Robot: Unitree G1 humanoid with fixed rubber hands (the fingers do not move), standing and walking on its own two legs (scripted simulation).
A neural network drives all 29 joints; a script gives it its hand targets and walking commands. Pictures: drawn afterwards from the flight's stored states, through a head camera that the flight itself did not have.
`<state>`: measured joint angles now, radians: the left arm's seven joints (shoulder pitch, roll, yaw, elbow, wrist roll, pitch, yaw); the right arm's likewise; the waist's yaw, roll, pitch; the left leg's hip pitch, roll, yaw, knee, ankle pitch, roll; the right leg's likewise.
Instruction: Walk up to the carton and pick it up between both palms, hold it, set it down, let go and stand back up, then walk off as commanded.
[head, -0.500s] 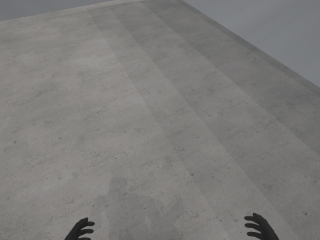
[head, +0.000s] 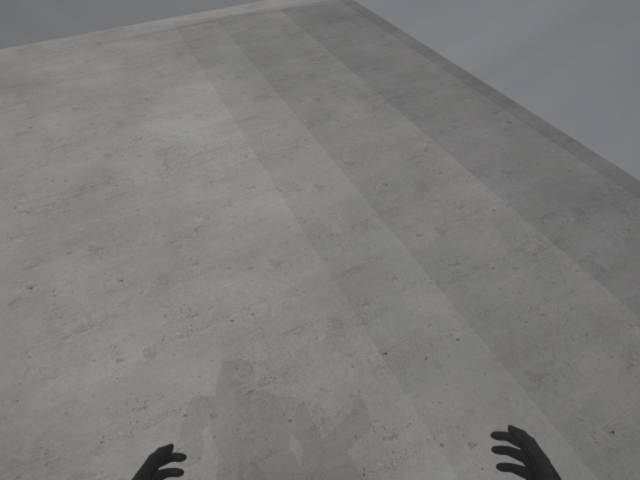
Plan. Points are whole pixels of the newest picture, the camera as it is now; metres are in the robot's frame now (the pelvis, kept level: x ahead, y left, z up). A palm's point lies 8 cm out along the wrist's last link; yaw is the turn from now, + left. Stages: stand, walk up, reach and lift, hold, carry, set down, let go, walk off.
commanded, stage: stand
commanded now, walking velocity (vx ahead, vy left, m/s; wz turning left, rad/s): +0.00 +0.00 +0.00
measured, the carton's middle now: out of the picture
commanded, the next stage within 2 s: walk up in 0.92 s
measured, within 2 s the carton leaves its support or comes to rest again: neither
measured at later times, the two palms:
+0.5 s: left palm out of the picture +0.11 +0.26 -0.10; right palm out of the picture +0.14 -0.25 -0.08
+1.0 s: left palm out of the picture +0.08 +0.26 -0.11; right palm out of the picture +0.12 -0.25 -0.08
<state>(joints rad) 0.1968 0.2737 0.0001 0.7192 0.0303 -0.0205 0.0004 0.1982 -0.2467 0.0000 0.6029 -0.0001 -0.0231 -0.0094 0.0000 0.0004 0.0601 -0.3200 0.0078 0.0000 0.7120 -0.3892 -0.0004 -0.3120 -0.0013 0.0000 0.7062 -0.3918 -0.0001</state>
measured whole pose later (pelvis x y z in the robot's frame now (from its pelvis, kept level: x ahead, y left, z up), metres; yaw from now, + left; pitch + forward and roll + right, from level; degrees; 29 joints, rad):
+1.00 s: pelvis -0.03 +0.00 +0.00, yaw +0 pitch -2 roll +0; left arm 0.20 0.28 0.00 0.81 0.03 -0.02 0.00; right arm 0.20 -0.25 0.00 0.66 0.00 -0.03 -0.01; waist 0.00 0.00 0.06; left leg -0.32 0.01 0.00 0.71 -0.35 0.00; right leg -0.31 0.00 0.00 0.71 -0.36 0.00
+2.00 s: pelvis +0.09 +0.17 +0.01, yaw +29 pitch +1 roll +0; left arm 0.20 0.45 0.02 0.79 0.01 -0.10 -0.01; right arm 0.25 -0.39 0.00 0.67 0.00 0.01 0.13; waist 0.03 0.06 0.02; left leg -0.46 0.04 -0.06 0.98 -0.32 0.05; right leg -0.27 -0.06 -0.18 0.63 -0.36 -0.02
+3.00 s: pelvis +0.28 +0.46 -0.01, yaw +60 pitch +1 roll +0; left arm 0.25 0.45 0.03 0.74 0.02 -0.08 -0.04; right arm 0.28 -0.39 0.00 0.67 0.00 -0.04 0.05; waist -0.01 -0.04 0.05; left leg -0.43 0.01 -0.01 0.79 -0.38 0.00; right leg -0.29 -0.12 -0.15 1.08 -0.53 0.01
